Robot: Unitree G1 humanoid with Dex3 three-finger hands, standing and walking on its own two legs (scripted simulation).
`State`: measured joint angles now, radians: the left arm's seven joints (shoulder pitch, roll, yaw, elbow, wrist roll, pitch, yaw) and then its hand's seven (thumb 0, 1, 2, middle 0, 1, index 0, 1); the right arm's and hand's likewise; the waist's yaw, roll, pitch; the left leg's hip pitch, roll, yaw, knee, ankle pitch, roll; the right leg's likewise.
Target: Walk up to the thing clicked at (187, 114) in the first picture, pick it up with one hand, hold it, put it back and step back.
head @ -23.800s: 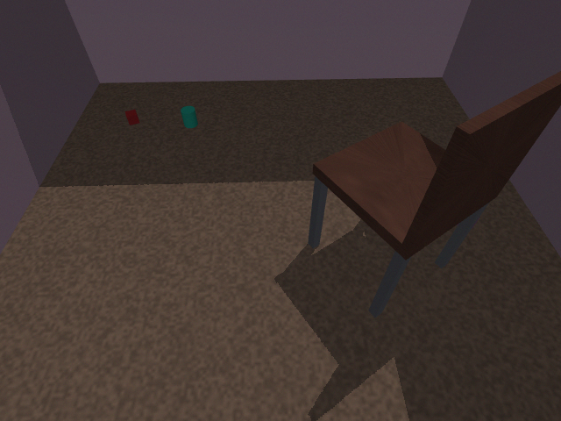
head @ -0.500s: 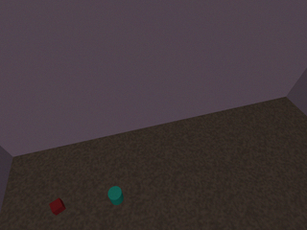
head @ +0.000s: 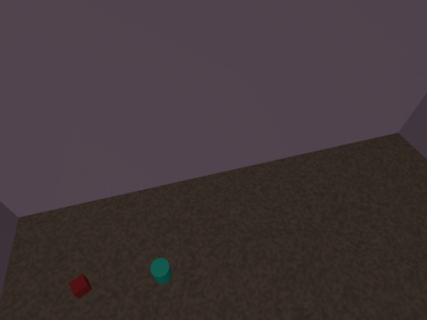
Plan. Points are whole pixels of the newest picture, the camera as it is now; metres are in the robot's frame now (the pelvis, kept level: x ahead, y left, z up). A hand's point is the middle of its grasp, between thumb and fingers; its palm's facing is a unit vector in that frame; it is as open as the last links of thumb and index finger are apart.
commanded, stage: stand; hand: left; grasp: from above
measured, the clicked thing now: (161, 271) +0.45 +0.24 -0.73
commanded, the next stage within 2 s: rise first in 0.20 s
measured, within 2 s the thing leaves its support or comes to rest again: neither
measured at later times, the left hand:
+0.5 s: hand out of the picture +0.13 +0.25 -0.16, palm faces -0.01 -0.94 -0.33, open 8.5 cm
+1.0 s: hand out of the picture +0.12 +0.26 -0.22, palm faces -0.15 -0.87 -0.47, open 14.0 cm
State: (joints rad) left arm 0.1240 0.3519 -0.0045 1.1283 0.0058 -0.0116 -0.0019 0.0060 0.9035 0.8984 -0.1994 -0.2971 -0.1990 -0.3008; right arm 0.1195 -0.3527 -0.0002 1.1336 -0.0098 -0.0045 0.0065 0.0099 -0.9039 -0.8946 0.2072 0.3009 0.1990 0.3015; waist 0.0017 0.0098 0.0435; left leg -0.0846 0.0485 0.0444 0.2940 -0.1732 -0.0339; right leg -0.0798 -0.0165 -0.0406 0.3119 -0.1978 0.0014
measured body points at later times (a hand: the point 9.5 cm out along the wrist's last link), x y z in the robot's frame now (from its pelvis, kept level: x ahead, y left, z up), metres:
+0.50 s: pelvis -0.01 +0.00 -0.01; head +0.04 +0.00 +0.43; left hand +0.13 +0.30 -0.14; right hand +0.08 -0.27 -0.14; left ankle -0.01 +0.14 -0.75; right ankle -0.02 -0.12 -0.75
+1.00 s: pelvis -0.02 +0.02 -0.08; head +0.07 +0.03 +0.36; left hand +0.13 +0.31 -0.19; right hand +0.14 -0.24 -0.18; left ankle -0.01 +0.14 -0.75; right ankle -0.02 -0.12 -0.75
